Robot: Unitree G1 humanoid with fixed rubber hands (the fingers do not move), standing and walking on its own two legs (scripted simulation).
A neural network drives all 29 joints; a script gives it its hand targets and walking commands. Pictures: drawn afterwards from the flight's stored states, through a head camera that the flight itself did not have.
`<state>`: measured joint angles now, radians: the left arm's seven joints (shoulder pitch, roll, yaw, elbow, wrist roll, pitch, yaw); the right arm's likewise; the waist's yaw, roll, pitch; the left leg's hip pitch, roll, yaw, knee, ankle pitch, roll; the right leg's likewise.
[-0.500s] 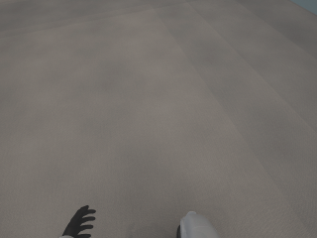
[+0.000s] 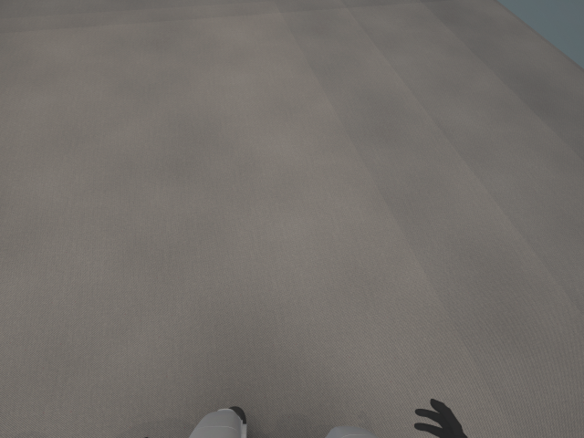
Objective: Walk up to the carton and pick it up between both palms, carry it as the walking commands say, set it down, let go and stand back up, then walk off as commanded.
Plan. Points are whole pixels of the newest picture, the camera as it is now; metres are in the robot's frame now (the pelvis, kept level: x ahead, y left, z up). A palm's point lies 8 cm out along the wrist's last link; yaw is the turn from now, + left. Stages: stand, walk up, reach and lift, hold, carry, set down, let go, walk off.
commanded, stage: stand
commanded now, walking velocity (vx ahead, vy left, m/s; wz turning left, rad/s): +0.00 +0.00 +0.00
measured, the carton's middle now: out of the picture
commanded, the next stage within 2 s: walk off in 1.88 s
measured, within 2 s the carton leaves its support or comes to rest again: neither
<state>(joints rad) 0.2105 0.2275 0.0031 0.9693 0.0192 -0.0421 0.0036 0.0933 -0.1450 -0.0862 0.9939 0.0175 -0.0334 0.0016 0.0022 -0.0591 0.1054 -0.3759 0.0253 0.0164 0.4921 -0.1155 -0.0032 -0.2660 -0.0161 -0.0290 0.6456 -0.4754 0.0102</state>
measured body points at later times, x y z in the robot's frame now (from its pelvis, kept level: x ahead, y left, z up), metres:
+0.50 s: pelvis +0.02 +0.00 +0.01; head +0.03 +0.03 +0.45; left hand +0.09 +0.24 -0.15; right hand +0.11 -0.24 -0.13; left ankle +0.09 +0.13 -0.73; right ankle -0.01 -0.12 -0.73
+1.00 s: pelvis +0.02 +0.00 +0.01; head +0.02 +0.01 +0.46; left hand +0.08 +0.25 -0.14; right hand +0.11 -0.23 -0.13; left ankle +0.09 +0.13 -0.73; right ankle -0.01 -0.12 -0.73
